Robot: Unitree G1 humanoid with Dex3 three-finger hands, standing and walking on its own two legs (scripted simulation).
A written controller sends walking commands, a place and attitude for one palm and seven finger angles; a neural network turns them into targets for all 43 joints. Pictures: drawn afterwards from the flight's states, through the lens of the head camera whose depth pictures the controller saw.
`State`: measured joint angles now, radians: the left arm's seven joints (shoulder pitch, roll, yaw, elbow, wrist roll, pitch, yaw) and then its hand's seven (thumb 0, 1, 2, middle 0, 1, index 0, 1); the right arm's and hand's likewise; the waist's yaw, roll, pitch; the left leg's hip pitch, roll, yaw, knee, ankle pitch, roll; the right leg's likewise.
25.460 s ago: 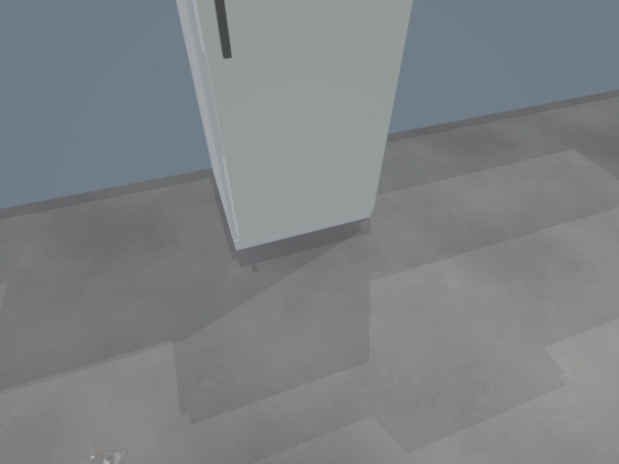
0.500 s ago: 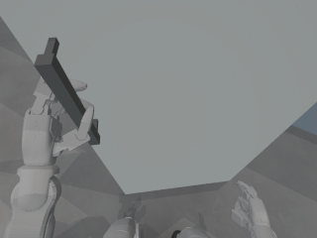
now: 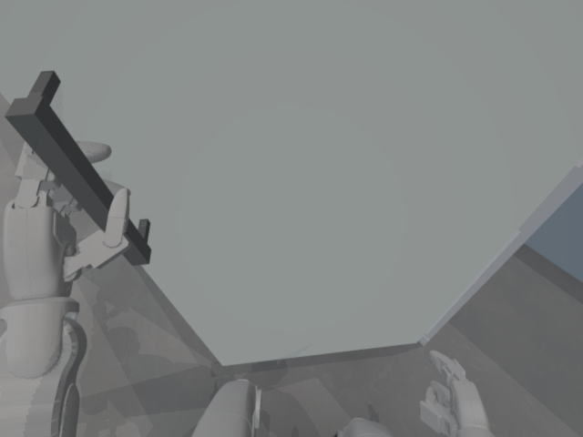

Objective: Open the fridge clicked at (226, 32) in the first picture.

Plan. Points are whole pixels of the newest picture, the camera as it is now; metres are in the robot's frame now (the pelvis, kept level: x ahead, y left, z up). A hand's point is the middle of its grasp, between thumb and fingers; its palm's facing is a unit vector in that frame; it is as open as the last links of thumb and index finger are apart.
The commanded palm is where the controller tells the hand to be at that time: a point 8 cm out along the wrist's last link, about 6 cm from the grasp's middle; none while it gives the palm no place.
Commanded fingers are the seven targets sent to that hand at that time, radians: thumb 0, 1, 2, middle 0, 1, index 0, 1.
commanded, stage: walk backward, drawing the door open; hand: left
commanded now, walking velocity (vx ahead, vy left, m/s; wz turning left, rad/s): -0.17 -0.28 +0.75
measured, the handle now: (103, 186) +0.32 +0.20 +0.20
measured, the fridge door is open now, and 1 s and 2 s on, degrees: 55 78 74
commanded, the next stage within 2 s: stop walking and hold the door back in 0.42 s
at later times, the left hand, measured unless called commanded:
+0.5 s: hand (144, 432) +0.12 +0.10 +0.19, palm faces +0.55 -0.78 -0.29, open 7.1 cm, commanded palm +0.06 +0.13 +0.19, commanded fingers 0.00 0.90 0.90 -0.45 -1.40 -0.45 -1.40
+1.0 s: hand out of the picture +0.10 +0.08 +0.20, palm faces +0.66 -0.72 -0.21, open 6.0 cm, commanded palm +0.07 +0.14 +0.17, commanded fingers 0.00 0.90 0.90 -0.45 -1.40 -0.45 -1.40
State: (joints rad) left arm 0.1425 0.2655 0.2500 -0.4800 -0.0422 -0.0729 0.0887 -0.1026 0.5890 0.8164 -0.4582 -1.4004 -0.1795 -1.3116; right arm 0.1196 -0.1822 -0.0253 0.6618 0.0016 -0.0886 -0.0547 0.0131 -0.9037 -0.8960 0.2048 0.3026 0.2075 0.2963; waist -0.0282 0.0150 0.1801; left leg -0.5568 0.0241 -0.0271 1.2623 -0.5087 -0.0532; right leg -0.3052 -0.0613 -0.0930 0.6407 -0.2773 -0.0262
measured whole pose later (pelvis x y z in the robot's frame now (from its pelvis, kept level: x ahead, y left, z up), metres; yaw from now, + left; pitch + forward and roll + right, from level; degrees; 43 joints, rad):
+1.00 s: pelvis -0.16 -0.27 +0.01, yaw +31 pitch -3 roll +0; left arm -0.57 0.32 0.10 0.45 -0.03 -0.15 0.10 -0.02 0.62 0.83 -0.45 -1.41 -0.37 -1.40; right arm 0.18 -0.26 -0.01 0.66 0.03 -0.08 -0.09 0.01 -0.91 -0.90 0.20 0.30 0.20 0.30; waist 0.00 0.01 0.09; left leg -0.21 0.04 0.04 0.49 -0.22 0.03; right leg -0.49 -0.04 -0.09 0.93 -0.42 0.03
